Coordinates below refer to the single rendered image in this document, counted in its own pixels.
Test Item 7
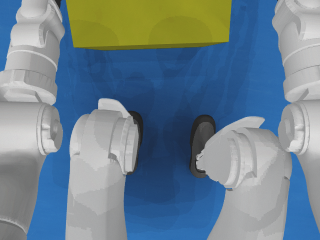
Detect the robot right forearm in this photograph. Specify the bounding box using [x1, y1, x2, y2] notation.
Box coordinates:
[272, 0, 320, 103]

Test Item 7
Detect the carton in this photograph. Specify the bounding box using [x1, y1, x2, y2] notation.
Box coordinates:
[66, 0, 232, 51]

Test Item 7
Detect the right robot thigh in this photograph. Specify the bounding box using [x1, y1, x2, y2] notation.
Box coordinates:
[207, 127, 290, 240]

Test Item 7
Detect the left robot upper arm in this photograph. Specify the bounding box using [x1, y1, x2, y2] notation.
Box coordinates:
[0, 101, 63, 240]

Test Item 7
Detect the left robot foot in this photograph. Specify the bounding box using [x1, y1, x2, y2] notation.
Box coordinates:
[124, 110, 144, 175]

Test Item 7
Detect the right robot upper arm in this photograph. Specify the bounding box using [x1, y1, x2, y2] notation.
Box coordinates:
[278, 99, 320, 233]

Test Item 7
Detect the robot left forearm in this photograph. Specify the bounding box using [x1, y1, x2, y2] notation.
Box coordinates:
[0, 0, 65, 106]

